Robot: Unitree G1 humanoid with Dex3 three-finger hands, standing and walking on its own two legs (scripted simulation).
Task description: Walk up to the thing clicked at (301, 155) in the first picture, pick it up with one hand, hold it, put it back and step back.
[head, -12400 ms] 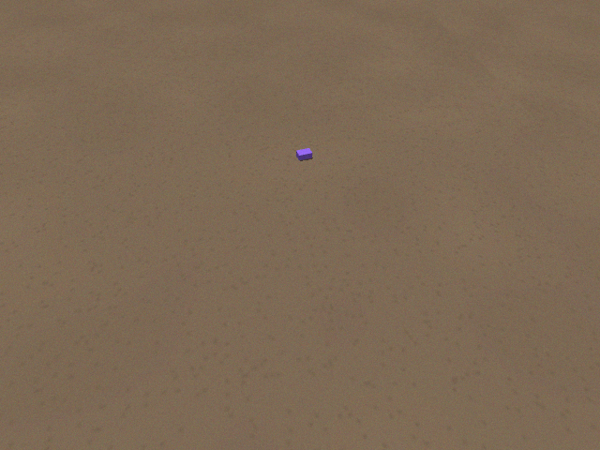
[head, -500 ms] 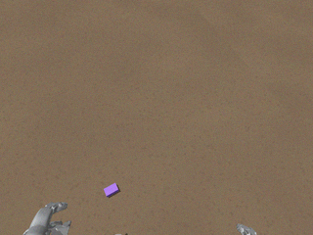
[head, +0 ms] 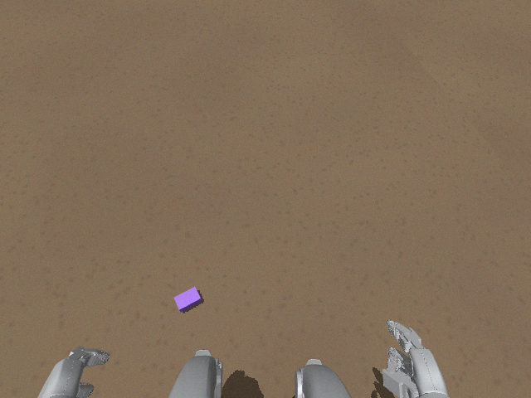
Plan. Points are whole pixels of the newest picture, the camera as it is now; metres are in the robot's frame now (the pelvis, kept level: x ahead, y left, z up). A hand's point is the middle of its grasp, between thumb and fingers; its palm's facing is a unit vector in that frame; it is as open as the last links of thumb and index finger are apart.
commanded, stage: rise first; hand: left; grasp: from above
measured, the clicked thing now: (188, 299) +0.41 +0.23 -0.67
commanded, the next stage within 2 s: none
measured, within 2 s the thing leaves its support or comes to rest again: neither
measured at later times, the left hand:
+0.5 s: hand (132, 349) +0.22 +0.27 -0.34, palm faces -0.36 -0.36 -0.86, open 12.5 cm
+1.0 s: hand (156, 320) +0.31 +0.27 -0.47, palm faces -0.33 -0.24 -0.91, open 12.4 cm
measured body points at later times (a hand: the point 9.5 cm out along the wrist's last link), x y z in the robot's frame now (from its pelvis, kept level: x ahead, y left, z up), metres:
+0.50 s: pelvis -0.06 -0.01 -0.18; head +0.13 +0.00 +0.23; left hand +0.24 +0.29 -0.29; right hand +0.13 -0.28 -0.31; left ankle +0.02 +0.12 -0.65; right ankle -0.01 -0.14 -0.65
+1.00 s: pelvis -0.09 -0.01 -0.30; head +0.12 +0.02 +0.10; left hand +0.32 +0.28 -0.42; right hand -0.03 -0.27 -0.43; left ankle +0.02 +0.12 -0.65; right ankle -0.01 -0.14 -0.65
